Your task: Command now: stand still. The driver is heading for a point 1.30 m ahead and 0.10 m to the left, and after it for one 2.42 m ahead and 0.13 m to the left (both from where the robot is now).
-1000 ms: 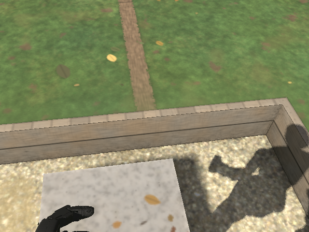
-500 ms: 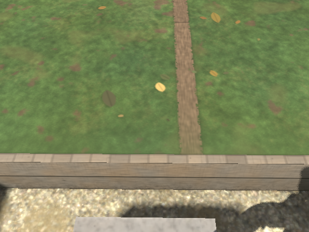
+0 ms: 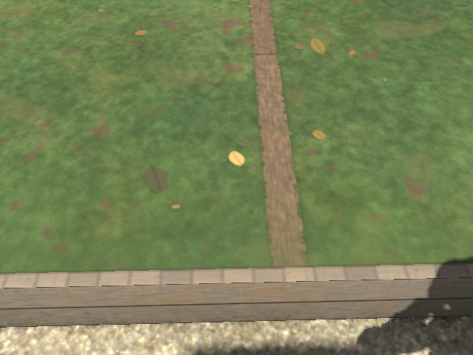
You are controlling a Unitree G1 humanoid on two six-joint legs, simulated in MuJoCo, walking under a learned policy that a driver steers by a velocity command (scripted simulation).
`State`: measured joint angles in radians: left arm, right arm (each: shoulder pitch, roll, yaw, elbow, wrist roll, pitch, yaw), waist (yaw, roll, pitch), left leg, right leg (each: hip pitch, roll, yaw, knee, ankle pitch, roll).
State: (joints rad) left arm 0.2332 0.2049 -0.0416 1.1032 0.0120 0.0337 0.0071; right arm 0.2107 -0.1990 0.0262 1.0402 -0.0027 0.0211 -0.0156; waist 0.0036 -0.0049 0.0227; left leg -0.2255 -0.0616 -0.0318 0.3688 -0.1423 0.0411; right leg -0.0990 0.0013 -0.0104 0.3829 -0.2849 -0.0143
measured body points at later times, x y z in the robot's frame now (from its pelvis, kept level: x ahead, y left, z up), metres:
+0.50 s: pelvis +0.00 +0.00 +0.00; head +0.01 +0.00 +0.45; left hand -0.06 +0.21 -0.16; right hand +0.01 -0.23 -0.16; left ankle +0.03 +0.10 -0.74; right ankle -0.05 -0.11 -0.74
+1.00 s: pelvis +0.00 -0.01 +0.00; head +0.01 -0.01 +0.45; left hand -0.08 +0.20 -0.16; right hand -0.01 -0.23 -0.16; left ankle +0.03 +0.10 -0.74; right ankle -0.05 -0.11 -0.74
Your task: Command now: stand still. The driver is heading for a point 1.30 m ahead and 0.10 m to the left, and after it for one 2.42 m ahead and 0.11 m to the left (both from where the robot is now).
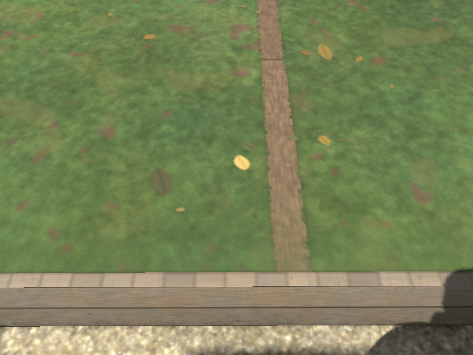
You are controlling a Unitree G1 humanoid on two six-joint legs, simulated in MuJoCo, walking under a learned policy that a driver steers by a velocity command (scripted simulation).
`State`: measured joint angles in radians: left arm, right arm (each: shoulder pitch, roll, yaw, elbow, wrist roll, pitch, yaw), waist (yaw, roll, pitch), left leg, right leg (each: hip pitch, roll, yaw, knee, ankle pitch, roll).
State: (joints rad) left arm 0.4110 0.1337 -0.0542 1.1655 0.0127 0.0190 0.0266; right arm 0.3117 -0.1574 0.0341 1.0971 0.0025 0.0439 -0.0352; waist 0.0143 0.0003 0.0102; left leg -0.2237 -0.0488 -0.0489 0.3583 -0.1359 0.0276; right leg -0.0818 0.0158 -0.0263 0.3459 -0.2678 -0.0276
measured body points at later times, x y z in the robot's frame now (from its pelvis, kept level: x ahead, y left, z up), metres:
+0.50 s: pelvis +0.07 +0.03 -0.01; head +0.06 +0.05 +0.44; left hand -0.06 +0.25 -0.17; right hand +0.11 -0.22 -0.15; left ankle +0.08 +0.14 -0.72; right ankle -0.05 -0.10 -0.75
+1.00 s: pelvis +0.29 +0.06 -0.02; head +0.29 +0.05 +0.43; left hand +0.40 +0.32 -0.14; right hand +0.26 -0.20 -0.17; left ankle +0.14 +0.16 -0.69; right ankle +0.31 -0.03 -0.75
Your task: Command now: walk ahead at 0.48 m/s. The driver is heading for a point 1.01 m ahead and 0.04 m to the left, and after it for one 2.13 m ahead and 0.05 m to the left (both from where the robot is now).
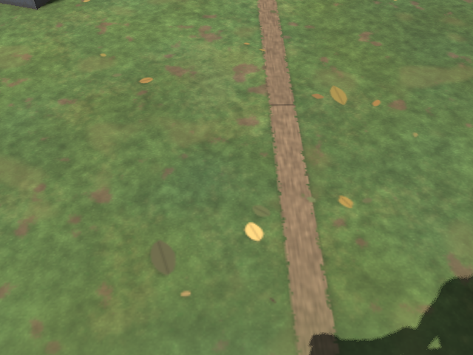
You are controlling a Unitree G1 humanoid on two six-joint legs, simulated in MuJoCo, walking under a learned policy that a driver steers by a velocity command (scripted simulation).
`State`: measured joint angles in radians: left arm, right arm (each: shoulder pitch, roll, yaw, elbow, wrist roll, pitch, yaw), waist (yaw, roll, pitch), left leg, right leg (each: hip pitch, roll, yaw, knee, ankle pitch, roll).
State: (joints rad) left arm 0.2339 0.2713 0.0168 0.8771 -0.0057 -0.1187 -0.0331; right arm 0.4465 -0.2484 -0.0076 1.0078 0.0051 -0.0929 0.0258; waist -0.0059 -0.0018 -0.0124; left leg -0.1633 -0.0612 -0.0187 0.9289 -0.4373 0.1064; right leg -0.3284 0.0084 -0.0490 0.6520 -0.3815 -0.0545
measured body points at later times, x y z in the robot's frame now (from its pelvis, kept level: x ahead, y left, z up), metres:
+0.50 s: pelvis +0.32 +0.13 -0.04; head +0.35 +0.13 +0.41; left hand +0.22 +0.42 -0.16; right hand +0.56 -0.09 -0.12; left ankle +0.53 +0.27 -0.73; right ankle +0.03 -0.09 -0.70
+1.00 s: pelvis +0.48 +0.19 +0.01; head +0.47 +0.18 +0.46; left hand +0.53 +0.43 -0.13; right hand +0.55 -0.05 -0.13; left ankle +0.54 +0.28 -0.72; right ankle +0.54 +0.05 -0.72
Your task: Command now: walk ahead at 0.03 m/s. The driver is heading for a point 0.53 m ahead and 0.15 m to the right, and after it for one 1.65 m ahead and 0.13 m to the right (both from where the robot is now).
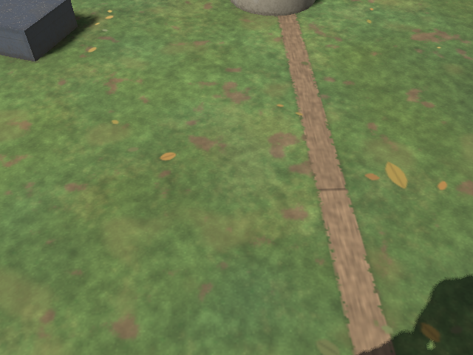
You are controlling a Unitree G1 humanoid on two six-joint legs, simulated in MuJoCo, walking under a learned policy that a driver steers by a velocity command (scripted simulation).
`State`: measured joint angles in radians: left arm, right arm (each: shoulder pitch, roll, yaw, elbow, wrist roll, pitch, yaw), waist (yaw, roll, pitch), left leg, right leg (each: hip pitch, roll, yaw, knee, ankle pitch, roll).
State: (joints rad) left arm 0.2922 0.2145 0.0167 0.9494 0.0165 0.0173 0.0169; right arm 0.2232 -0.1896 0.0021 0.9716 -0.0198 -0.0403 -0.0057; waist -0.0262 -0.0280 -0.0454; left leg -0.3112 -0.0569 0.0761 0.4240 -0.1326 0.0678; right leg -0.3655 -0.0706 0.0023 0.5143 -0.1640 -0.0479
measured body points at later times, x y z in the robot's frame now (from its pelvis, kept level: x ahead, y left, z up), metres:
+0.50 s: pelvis +0.08 -0.01 +0.01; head +0.08 -0.02 +0.46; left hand +0.08 +0.24 -0.14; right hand +0.08 -0.28 -0.14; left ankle +0.06 +0.09 -0.73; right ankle +0.07 -0.13 -0.72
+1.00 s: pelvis +0.27 -0.10 +0.01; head +0.27 -0.12 +0.46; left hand +0.21 +0.13 -0.13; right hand +0.43 -0.36 -0.11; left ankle +0.42 +0.07 -0.66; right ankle +0.19 -0.18 -0.74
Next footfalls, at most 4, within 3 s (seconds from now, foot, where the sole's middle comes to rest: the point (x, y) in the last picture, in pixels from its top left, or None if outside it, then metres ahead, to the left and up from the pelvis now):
0.72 right None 0.23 -0.18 -0.77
1.22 left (235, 335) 0.62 0.02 -0.77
1.58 right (320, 339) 0.60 -0.22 -0.77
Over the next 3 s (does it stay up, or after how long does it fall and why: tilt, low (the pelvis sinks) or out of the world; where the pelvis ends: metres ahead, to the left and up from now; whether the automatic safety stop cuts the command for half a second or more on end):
stays up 0.57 -0.10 0.00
